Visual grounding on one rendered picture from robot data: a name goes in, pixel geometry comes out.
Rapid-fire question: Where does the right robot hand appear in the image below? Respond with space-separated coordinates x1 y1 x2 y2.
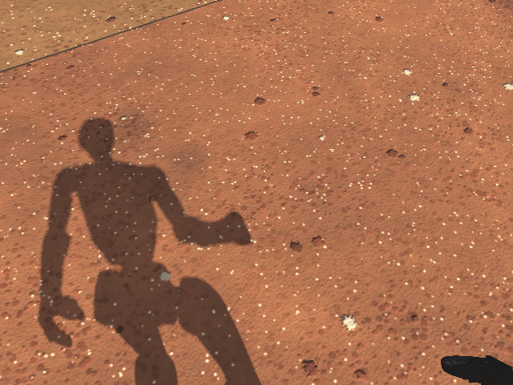
441 355 513 385

